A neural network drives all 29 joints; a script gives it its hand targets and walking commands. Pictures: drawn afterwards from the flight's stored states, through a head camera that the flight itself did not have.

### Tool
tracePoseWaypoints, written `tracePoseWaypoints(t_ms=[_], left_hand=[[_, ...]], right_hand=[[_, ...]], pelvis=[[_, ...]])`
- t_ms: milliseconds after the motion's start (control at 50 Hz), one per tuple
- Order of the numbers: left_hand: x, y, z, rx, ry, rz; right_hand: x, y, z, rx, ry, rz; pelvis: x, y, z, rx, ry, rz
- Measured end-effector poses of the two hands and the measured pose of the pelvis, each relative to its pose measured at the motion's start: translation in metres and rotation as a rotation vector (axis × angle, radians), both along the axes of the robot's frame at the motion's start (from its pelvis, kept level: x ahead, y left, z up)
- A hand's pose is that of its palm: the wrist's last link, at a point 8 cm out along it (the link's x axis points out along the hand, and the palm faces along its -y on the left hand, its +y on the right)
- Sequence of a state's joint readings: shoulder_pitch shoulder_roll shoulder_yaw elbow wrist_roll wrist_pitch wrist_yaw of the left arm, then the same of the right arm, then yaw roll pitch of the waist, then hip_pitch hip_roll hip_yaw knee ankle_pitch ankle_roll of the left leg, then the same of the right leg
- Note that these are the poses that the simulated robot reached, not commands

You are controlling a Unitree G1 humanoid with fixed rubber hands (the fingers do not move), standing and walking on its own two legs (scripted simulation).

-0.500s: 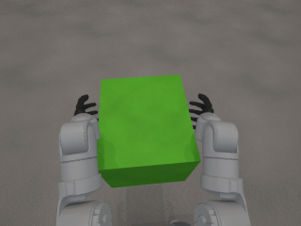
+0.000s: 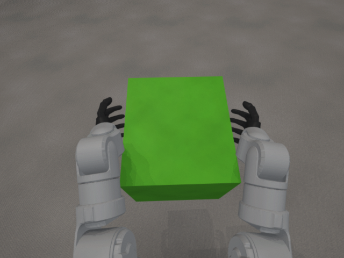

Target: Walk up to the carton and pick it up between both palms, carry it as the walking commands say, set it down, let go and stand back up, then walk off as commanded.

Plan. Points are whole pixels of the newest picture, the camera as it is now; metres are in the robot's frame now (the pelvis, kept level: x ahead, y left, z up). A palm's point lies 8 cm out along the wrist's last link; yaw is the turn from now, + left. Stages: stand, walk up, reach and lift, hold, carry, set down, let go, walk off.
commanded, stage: carry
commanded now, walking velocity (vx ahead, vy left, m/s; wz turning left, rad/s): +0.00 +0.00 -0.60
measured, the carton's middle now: (176, 142) +0.39 -0.01 +0.03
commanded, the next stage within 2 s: none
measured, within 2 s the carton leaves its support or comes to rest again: neither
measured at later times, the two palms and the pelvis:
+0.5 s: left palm (122, 155) +0.32 +0.10 +0.10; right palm (273, 191) +0.22 -0.18 +0.11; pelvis -0.06 +0.05 +0.00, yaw -17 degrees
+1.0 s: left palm (185, 172) +0.27 -0.03 +0.10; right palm out of the picture +0.10 -0.28 +0.11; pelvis -0.10 +0.03 -0.01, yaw -32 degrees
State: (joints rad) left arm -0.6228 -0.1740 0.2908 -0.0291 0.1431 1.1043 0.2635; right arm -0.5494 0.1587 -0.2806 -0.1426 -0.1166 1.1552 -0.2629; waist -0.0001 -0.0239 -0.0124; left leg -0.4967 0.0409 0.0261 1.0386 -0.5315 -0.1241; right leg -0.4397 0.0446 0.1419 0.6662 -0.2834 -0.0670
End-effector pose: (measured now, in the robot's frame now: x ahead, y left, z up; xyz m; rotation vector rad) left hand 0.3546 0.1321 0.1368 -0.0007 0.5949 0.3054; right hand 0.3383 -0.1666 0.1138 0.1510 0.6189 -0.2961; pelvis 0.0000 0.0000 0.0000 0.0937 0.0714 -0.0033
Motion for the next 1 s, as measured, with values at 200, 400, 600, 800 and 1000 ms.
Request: tracePoseWaypoints(t_ms=[200, 400, 600, 800, 1000], left_hand=[[-0.014, 0.01, -0.017, -0.057, 0.023, -0.061], [-0.032, 0.014, -0.041, -0.11, 0.084, -0.161], [-0.049, -0.084, -0.038, -0.073, 0.054, -0.368], [-0.079, -0.164, -0.024, -0.029, 0.047, -0.497], [-0.088, -0.159, -0.033, -0.079, 0.05, -0.536]], right_hand=[[-0.032, 0.01, 0.0, -0.043, 0.019, -0.064], [-0.087, 0.021, -0.008, -0.078, 0.081, -0.183], [-0.16, -0.057, -0.017, -0.04, 0.047, -0.382], [-0.22, -0.121, -0.015, 0.01, 0.026, -0.512], [-0.235, -0.112, -0.001, -0.048, 0.02, -0.553]], pelvis=[[-0.023, 0.026, -0.003, -0.02, 0.014, -0.067], [-0.047, 0.051, -0.002, -0.11, 0.013, -0.18], [-0.074, 0.033, -0.013, -0.083, 0.01, -0.384], [-0.086, 0.018, -0.006, -0.035, -0.03, -0.517], [-0.099, 0.034, -0.008, -0.046, -0.012, -0.563]])
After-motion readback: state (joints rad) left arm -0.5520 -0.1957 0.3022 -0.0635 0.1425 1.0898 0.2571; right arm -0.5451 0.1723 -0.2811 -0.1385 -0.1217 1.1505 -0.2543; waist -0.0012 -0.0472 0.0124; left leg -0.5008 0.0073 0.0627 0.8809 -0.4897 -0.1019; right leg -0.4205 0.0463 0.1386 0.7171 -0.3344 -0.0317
